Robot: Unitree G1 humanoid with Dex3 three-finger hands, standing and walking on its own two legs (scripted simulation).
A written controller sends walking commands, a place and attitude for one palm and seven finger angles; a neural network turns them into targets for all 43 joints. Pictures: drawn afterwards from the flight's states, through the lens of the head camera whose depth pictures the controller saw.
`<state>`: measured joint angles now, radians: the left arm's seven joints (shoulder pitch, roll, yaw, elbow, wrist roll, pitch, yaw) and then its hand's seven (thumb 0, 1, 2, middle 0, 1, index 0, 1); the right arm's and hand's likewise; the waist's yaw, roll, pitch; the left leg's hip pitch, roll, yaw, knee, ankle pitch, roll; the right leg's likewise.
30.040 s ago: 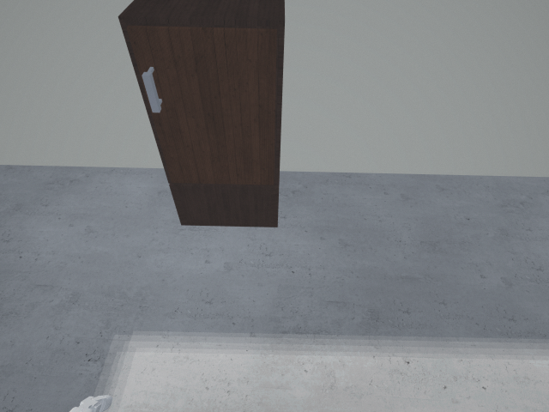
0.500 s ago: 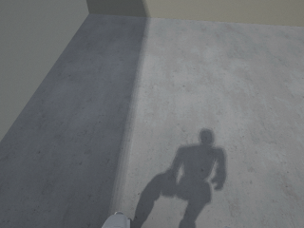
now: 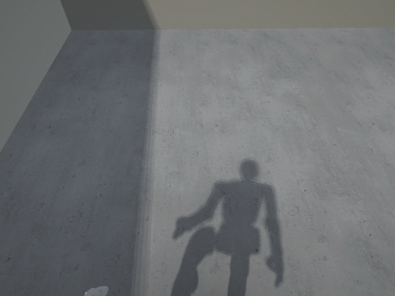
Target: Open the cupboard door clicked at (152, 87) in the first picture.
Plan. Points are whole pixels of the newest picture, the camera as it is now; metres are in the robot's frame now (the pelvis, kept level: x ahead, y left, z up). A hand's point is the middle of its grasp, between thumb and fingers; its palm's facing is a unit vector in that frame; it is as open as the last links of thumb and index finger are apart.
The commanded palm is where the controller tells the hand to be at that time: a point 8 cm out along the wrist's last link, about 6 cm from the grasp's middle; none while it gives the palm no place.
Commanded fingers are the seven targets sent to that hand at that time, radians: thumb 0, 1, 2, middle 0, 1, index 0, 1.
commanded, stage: turn to face it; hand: left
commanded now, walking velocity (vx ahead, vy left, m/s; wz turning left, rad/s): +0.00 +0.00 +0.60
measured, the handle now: out of the picture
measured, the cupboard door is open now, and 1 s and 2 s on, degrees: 41 41 41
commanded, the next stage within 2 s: none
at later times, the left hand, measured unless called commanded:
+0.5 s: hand out of the picture +0.10 +0.23 -0.17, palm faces +0.32 -0.92 -0.23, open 7.4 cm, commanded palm none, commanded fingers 0.00 0.90 0.90 -0.20 -0.30 -0.20 -0.30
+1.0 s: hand out of the picture +0.01 +0.16 -0.17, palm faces +0.62 -0.75 -0.21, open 7.4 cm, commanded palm none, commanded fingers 0.00 0.90 0.90 -0.20 -0.30 -0.20 -0.30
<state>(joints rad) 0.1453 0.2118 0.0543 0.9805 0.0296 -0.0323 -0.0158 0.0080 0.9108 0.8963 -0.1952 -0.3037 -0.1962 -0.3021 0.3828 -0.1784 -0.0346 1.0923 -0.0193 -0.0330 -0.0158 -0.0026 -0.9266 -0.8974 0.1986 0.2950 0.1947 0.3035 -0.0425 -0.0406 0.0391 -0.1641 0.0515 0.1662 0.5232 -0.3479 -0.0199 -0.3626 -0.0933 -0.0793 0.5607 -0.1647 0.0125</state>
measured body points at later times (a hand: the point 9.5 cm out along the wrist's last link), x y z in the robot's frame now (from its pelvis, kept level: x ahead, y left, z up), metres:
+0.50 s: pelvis +0.07 +0.01 +0.00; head +0.11 +0.04 +0.45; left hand +0.09 +0.28 -0.15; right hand +0.21 -0.22 -0.13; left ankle +0.07 +0.12 -0.73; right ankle +0.09 -0.14 -0.68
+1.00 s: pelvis +0.10 -0.01 +0.00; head +0.14 +0.03 +0.44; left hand -0.03 +0.20 -0.16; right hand +0.36 -0.14 -0.13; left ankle +0.04 +0.08 -0.73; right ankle +0.14 -0.13 -0.73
